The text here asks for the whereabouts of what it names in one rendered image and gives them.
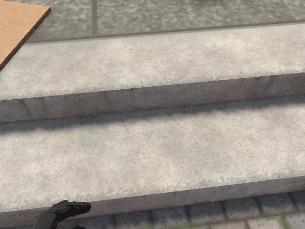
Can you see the robot left hand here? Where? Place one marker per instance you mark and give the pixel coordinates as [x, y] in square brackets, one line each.
[60, 211]

